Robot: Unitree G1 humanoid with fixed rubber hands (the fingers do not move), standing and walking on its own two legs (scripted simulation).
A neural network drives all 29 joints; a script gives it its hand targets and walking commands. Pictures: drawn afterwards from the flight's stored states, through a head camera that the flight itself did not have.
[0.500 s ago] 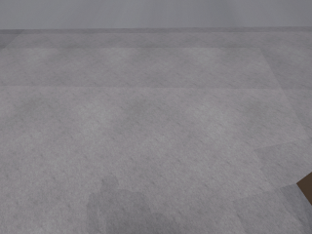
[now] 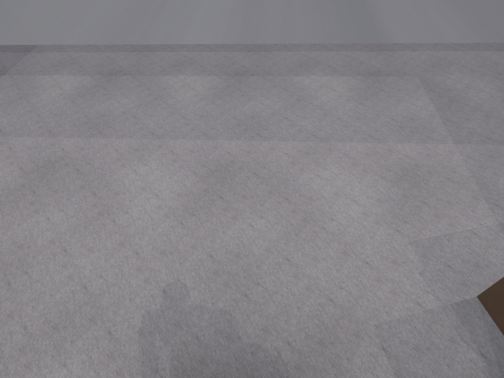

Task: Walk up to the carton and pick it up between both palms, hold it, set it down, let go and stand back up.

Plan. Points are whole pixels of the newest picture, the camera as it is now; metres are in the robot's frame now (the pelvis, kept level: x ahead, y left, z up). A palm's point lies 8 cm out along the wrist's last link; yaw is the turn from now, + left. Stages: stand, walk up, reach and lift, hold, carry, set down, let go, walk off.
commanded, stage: stand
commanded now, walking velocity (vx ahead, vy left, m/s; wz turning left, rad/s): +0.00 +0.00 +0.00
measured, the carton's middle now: out of the picture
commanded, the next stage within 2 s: none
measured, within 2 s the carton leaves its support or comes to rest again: neither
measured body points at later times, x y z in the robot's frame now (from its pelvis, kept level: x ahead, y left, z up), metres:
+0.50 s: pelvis +0.00 +0.00 +0.00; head +0.01 +0.00 +0.45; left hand +0.00 +0.24 -0.16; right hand +0.01 -0.23 -0.15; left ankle +0.00 +0.12 -0.74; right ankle +0.00 -0.12 -0.74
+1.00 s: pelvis +0.01 +0.01 +0.00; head +0.01 +0.01 +0.45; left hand +0.00 +0.24 -0.16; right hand +0.01 -0.22 -0.16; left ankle +0.00 +0.12 -0.74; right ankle +0.00 -0.12 -0.74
